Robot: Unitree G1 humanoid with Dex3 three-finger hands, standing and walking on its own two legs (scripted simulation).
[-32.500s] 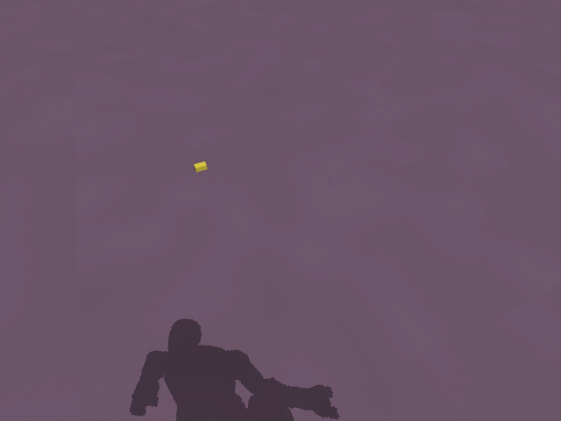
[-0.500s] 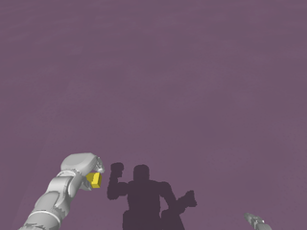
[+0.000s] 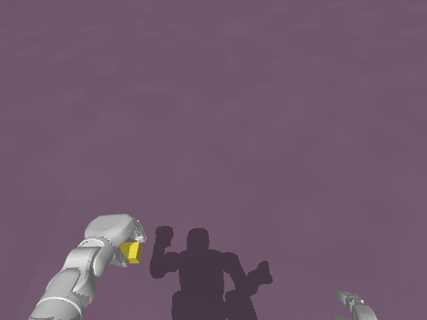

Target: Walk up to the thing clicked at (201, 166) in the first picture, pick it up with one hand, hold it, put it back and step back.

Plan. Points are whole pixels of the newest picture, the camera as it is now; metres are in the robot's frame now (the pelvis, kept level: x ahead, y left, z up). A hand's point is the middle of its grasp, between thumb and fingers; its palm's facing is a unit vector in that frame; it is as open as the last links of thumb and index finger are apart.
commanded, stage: hold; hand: left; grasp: from above
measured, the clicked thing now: (125, 253) +0.30 +0.23 -0.08
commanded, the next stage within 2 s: crouch in 0.18 s
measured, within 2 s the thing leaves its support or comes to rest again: neither
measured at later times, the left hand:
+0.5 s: hand (117, 253) +0.29 +0.23 -0.05, palm faces -0.47 -0.04 -0.88, open 6.5 cm
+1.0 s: hand (139, 266) +0.34 +0.26 -0.26, palm faces -0.41 +0.06 -0.91, open 6.5 cm
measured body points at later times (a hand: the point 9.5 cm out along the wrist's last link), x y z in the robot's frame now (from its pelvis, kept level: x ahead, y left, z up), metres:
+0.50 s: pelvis +0.00 +0.00 +0.00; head +0.02 -0.02 +0.45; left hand +0.31 +0.23 +0.00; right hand +0.15 -0.25 -0.12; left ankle +0.02 +0.14 -0.74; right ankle +0.02 -0.14 -0.74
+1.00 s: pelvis -0.04 +0.01 -0.15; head +0.10 +0.03 +0.28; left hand +0.36 +0.25 -0.21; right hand +0.03 -0.28 -0.27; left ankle +0.02 +0.14 -0.74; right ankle +0.02 -0.14 -0.74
